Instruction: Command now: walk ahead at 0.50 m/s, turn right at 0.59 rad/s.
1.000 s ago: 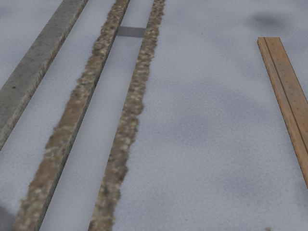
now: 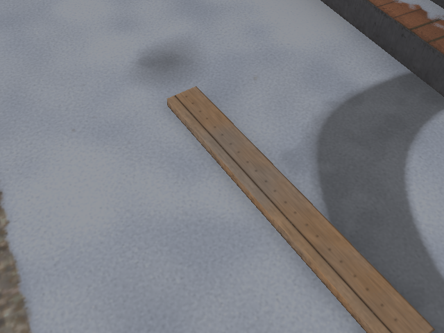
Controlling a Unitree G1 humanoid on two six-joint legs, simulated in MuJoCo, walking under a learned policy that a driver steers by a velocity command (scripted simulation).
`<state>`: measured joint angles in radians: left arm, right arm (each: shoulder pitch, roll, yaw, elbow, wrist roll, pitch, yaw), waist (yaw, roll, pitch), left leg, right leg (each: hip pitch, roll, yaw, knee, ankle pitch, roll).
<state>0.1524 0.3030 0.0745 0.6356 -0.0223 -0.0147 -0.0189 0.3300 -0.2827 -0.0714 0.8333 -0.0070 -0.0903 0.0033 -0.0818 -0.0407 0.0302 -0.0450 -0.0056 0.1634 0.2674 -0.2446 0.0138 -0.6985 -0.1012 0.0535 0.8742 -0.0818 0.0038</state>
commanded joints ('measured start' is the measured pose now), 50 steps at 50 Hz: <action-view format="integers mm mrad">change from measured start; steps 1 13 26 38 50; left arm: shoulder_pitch -103 208 200 119 -84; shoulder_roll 13 168 161 136 3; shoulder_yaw -7 52 44 26 -15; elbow -89 -43 9 -40 -124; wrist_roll -1 2 -3 4 -2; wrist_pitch -18 -42 -36 -20 0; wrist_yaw -20 -11 37 38 -7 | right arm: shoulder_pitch -52 -161 -387 -103 -46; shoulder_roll -172 -157 -85 -103 -163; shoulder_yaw -38 -2 14 -15 -32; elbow -60 -172 -225 -168 -75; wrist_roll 9 43 11 -5 8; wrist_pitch -6 -57 -19 -6 13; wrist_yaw -7 7 19 7 -5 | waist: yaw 0 171 151 27 6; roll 98 -16 -32 114 109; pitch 28 -190 -18 -55 45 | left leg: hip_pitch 0 -795 -457 41 30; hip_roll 258 82 21 307 286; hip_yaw -71 -246 -222 -572 -126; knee -110 1038 307 -1 -107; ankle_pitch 295 -163 338 -67 292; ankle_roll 140 -4 -81 163 150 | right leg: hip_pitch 24 902 450 -58 -116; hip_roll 4 -167 -2 44 -15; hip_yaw -45 530 246 88 -11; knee -132 -584 -600 391 50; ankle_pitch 95 -187 8 -289 -50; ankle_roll -12 -343 -225 -2 1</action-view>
